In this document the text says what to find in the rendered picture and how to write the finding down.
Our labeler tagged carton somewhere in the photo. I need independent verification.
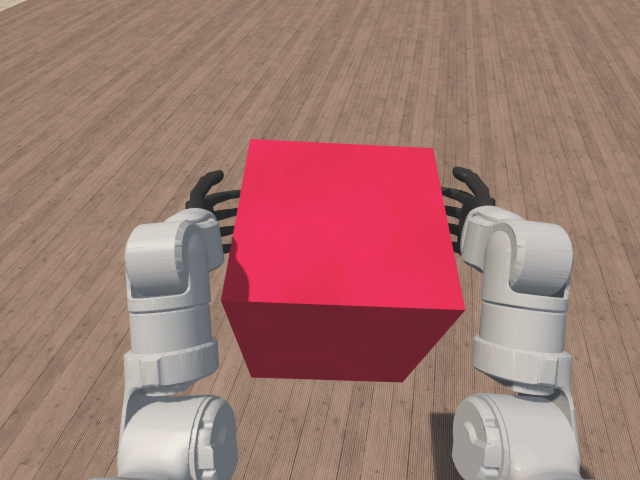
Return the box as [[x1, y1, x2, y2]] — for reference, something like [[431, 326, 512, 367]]
[[221, 139, 465, 382]]

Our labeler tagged left robot forearm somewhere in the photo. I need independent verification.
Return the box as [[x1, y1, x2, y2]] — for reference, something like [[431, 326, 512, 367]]
[[117, 208, 225, 472]]

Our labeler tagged robot right hand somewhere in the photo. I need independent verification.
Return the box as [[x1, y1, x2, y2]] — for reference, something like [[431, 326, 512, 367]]
[[441, 167, 495, 256]]

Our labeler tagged robot left hand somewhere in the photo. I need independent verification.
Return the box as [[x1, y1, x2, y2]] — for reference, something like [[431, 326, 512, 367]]
[[185, 170, 241, 254]]

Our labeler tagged right robot upper arm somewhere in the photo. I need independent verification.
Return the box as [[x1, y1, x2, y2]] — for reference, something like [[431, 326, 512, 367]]
[[452, 392, 595, 480]]

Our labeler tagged left robot upper arm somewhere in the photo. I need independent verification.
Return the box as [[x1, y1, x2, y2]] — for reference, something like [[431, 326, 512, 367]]
[[88, 394, 238, 480]]

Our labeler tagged right robot forearm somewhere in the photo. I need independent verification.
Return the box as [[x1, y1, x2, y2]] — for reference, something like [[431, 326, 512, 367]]
[[460, 206, 580, 471]]

